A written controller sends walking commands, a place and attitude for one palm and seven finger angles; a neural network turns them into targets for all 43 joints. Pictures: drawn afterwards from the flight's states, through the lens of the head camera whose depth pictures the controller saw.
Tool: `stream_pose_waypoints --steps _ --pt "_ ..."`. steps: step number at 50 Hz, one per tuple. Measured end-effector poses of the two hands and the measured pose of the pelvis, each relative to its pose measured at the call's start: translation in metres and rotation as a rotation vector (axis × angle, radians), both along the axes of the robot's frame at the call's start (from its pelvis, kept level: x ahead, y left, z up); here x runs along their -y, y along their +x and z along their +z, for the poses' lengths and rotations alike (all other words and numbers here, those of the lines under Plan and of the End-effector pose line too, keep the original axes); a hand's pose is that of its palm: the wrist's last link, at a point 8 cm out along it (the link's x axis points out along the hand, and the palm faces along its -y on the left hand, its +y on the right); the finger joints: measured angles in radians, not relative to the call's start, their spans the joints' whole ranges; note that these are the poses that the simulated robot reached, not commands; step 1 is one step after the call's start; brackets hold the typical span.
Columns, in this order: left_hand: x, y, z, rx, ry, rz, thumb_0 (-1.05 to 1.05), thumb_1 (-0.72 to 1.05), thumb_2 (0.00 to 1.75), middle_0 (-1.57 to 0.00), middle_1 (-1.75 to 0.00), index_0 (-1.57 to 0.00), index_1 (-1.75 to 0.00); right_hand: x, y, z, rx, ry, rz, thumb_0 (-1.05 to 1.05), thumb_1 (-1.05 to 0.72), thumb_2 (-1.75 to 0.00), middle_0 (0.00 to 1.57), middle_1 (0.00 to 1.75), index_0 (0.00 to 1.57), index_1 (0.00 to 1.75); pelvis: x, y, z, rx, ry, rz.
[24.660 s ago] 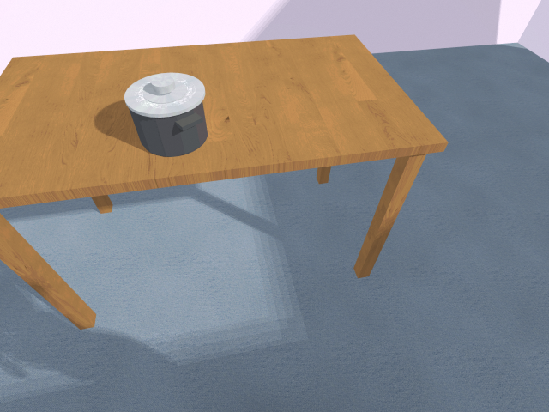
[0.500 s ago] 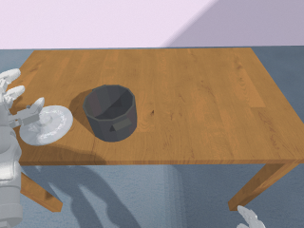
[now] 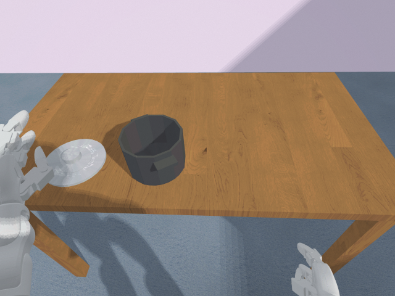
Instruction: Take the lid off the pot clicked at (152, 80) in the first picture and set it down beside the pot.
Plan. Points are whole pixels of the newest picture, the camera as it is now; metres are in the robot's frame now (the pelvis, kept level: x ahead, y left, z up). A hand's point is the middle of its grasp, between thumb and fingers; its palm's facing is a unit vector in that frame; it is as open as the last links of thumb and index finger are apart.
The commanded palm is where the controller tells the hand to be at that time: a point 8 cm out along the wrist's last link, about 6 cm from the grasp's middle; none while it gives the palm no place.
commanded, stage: draw the hand back to the body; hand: left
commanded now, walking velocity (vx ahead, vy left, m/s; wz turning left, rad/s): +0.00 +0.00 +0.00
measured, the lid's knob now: (71, 155) +0.45 +0.42 -0.02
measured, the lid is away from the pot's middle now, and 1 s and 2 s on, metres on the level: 0.24 0.24 0.24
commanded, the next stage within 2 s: step back with the hand held close in 0.70 s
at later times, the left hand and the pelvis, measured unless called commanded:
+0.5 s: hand (33, 218) +0.18 +0.27 +0.16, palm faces +0.40 -0.85 -0.34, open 7.5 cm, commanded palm +0.12 +0.30 +0.17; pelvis -0.02 +0.02 +0.00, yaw +0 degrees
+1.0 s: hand (20, 226) +0.17 +0.28 +0.16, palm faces +0.36 -0.83 -0.43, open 7.5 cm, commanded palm +0.10 +0.31 +0.17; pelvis -0.03 +0.03 +0.00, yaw +0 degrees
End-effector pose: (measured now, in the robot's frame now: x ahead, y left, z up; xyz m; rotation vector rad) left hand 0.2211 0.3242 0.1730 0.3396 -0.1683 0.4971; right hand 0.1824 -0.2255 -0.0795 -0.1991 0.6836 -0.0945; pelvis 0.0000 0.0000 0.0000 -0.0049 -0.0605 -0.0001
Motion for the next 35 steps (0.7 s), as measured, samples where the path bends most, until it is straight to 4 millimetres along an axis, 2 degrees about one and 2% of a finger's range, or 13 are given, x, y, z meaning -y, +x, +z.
stream_pose_waypoints --steps 17,29,35 --pt "0.011 -0.054 -0.001 -0.007 0.048 -0.079 0.02 0.89 0.90 -0.21 -0.30 -0.20 -0.30 -0.023 -0.014 0.005 0.021 -0.002 0.016 0.01 -0.91 -0.90 0.21 0.30 0.20 0.30 -0.016 -0.010 0.000 0.027 -0.003 -0.003" --pt "0.020 -0.093 -0.004 -0.044 0.071 -0.109 0.02 0.89 0.90 -0.21 -0.30 -0.21 -0.30 -0.035 -0.016 0.011 0.056 -0.001 0.039 0.01 -0.91 -0.90 0.21 0.30 0.20 0.30 -0.023 -0.017 0.000 0.036 -0.009 0.003" --pt "0.019 -0.103 -0.003 -0.039 0.078 -0.094 0.02 0.89 0.90 -0.21 -0.30 -0.21 -0.30 -0.041 -0.015 0.011 0.066 -0.004 0.056 0.01 -0.91 -0.90 0.21 0.30 0.20 0.30 -0.024 -0.020 -0.001 0.042 -0.010 0.010"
